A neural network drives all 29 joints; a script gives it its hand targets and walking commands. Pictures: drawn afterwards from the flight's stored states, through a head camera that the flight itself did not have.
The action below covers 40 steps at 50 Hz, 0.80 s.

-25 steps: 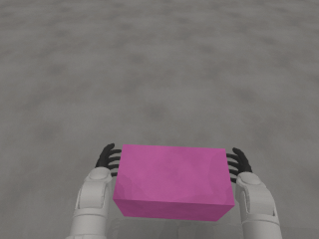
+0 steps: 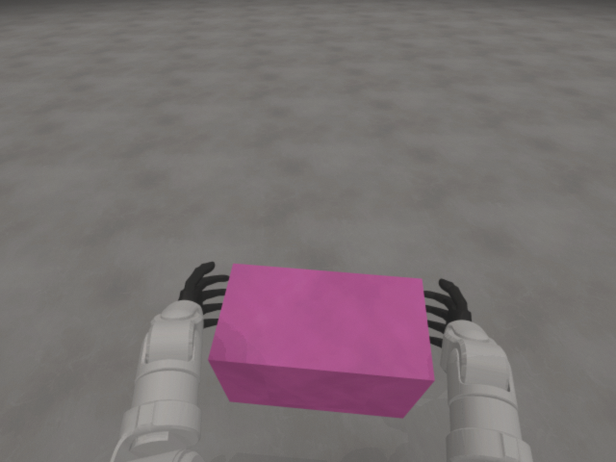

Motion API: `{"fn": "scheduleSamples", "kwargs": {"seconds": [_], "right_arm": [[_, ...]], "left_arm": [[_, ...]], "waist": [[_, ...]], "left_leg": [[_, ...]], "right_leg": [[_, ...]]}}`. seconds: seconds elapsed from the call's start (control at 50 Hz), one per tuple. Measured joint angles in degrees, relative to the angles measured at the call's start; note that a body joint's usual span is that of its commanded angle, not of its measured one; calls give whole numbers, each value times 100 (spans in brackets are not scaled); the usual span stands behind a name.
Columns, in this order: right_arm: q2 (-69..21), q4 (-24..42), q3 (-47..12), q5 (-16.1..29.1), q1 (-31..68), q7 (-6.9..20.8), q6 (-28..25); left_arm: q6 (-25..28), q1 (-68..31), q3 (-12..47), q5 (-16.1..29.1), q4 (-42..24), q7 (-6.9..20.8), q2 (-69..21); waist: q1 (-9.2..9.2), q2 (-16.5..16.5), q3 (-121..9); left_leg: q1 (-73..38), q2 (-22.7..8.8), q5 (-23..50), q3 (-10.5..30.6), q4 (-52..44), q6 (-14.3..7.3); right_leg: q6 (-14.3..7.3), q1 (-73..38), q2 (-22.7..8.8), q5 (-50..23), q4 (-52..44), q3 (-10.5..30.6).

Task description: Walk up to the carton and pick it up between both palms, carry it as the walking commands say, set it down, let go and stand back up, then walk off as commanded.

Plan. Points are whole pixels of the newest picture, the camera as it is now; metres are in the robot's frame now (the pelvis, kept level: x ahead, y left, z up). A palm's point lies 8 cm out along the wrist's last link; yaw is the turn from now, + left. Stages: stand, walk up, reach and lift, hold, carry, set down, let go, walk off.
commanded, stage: set down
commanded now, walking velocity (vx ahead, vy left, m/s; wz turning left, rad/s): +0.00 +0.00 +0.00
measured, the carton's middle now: (320, 343) +0.31 -0.02 -0.02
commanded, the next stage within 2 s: none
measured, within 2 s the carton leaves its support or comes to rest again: neither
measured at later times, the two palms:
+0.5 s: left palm (201, 340) +0.33 +0.17 -0.03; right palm (437, 359) +0.27 -0.19 -0.03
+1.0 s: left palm (217, 352) +0.36 +0.16 -0.11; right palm (425, 373) +0.30 -0.20 -0.12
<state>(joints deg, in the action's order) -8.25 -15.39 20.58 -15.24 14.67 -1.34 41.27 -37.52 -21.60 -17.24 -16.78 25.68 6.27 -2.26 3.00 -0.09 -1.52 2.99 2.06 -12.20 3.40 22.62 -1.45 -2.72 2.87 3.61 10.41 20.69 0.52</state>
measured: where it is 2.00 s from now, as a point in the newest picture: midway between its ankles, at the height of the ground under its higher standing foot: outside the picture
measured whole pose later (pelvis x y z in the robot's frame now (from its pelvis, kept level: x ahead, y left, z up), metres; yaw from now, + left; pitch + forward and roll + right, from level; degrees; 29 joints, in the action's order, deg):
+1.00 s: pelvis -0.04 +0.02 -0.07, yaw -1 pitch +24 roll -1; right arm -3.9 -27.6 25.1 -11.3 28.0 -2.3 21.1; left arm -19.3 -35.1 -19.1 -11.0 36.3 1.1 -0.1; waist 3.9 1.3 -6.3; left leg 58.1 5.2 -18.0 2.7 51.9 -2.3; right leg -0.4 58.4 3.4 16.8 50.8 2.3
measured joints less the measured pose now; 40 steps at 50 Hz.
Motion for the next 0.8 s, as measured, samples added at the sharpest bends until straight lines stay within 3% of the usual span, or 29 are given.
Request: {"fn": "scheduleSamples", "kwargs": {"seconds": [0.18,0.48,0.64,0.8], "right_arm": [[95,-377,68,-67,-31,-1,-393],[172,-633,100,193,-233,45,-1480],[357,-932,268,261,145,201,-1899],[443,-1101,382,313,729,216,-2157]], "left_arm": [[390,247,-72,55,169,112,-91],[1351,380,131,355,361,-354,-135],[1760,2,60,458,635,-534,-166],[1955,-637,-62,547,788,-633,-44]], "waist": [[66,12,190],[131,48,35],[179,152,-39],[117,131,-151]], "left_leg": [[154,35,-32,80,20,-9],[1583,184,-211,25,619,-134],[2678,273,-297,-25,1186,-190],[4079,308,-421,-99,2004,-167]], "right_leg": [[29,117,-3,22,-37,4],[183,1560,-85,216,580,130],[258,2677,-122,330,1192,192],[279,4120,-93,477,2079,242]]}}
